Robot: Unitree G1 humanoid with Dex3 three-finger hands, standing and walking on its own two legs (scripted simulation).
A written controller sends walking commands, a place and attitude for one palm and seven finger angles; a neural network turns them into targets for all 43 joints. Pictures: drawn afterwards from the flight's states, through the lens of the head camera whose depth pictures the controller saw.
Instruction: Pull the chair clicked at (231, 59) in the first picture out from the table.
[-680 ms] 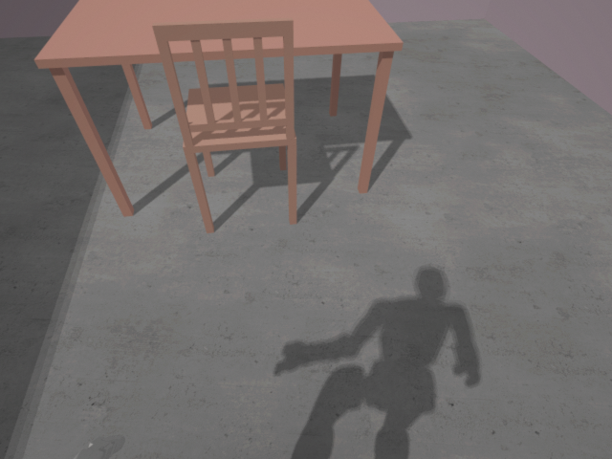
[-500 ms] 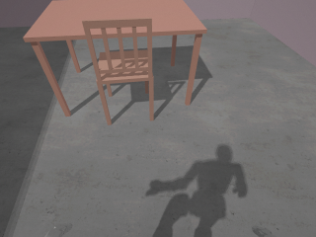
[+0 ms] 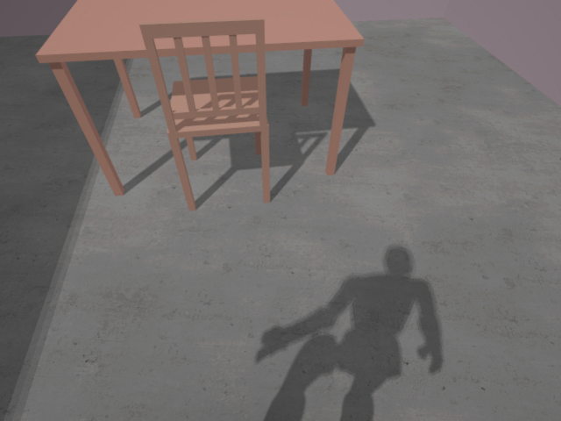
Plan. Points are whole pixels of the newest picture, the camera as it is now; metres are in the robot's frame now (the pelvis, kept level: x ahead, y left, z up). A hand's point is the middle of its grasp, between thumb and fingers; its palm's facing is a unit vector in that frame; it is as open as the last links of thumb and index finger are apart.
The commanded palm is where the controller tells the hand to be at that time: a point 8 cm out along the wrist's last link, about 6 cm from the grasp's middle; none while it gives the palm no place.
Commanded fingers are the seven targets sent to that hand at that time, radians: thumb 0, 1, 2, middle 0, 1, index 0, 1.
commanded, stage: stand and wait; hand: left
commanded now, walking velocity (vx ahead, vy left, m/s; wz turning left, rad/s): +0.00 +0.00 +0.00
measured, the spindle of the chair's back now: (211, 75) +1.20 +0.31 -0.10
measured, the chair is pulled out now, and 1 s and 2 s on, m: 0.00 0.00 0.00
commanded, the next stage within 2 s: look at it before walking up in 0.18 s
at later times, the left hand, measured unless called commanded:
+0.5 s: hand out of the picture +0.07 +0.24 -0.16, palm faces -0.04 -0.95 -0.32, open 7.4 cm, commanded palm none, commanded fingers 0.00 0.90 0.90 -0.20 -0.30 -0.20 -0.30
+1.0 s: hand out of the picture +0.07 +0.23 -0.16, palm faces -0.02 -0.95 -0.30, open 7.4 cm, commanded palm none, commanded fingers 0.00 0.90 0.90 -0.20 -0.30 -0.20 -0.30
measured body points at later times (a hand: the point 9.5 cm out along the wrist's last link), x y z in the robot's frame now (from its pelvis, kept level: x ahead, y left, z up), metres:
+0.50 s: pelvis -0.01 +0.00 +0.00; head +0.00 +0.00 +0.45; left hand +0.07 +0.29 -0.13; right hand +0.06 -0.29 -0.14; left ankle +0.00 +0.13 -0.74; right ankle +0.00 -0.11 -0.74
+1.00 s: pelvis +0.01 +0.00 +0.00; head +0.00 +0.00 +0.45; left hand +0.07 +0.28 -0.14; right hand +0.08 -0.28 -0.14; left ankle +0.00 +0.13 -0.74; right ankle +0.00 -0.11 -0.74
